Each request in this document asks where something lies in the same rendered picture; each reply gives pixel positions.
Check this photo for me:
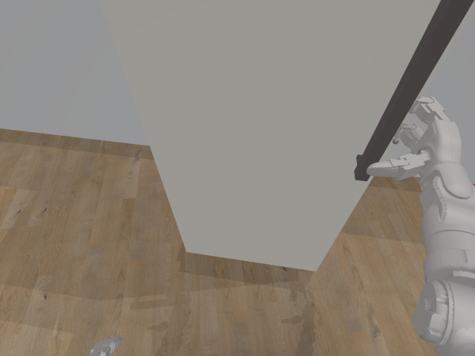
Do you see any fridge door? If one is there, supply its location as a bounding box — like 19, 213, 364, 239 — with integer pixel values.
99, 0, 475, 271

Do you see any left robot hand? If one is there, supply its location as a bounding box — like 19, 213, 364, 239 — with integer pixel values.
89, 336, 122, 356

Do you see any right robot hand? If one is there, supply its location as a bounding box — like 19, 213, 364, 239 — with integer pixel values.
367, 96, 462, 180

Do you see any robot right forearm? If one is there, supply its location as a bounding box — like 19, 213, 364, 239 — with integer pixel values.
419, 163, 475, 287

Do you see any handle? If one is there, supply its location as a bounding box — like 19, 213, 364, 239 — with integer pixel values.
354, 0, 474, 181

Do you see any right robot upper arm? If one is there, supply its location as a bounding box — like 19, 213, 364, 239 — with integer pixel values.
413, 279, 475, 356

